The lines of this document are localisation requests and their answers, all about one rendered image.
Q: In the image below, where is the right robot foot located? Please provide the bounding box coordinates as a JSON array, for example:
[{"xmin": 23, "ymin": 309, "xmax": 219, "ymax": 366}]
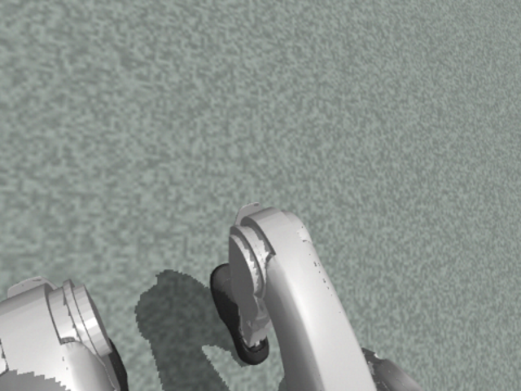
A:
[{"xmin": 210, "ymin": 263, "xmax": 269, "ymax": 365}]

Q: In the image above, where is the left robot foot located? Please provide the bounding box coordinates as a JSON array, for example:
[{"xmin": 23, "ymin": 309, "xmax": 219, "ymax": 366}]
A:
[{"xmin": 108, "ymin": 337, "xmax": 129, "ymax": 391}]

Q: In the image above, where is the right robot hand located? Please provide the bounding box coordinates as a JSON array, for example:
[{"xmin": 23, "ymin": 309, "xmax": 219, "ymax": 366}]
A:
[{"xmin": 361, "ymin": 348, "xmax": 424, "ymax": 391}]

